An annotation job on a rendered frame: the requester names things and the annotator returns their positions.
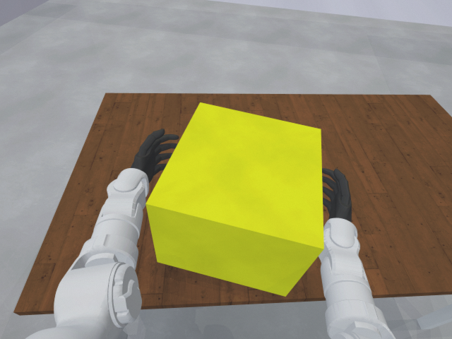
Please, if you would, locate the robot left upper arm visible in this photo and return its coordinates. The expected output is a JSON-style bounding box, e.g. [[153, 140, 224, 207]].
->
[[26, 262, 142, 339]]

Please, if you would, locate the robot left hand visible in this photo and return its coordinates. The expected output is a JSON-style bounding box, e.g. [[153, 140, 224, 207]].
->
[[131, 129, 179, 183]]

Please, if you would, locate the left robot forearm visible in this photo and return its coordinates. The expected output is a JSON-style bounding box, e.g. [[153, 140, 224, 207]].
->
[[54, 168, 149, 324]]

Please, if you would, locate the carton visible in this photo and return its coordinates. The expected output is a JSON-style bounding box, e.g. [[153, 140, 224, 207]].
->
[[146, 102, 324, 297]]

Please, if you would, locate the table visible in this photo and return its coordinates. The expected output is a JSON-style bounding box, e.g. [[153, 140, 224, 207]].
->
[[13, 93, 452, 339]]

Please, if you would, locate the robot right hand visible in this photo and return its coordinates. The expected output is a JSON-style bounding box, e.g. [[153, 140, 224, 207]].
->
[[322, 168, 352, 222]]

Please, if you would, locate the right robot forearm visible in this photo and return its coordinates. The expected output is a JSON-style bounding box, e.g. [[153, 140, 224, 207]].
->
[[319, 218, 396, 339]]

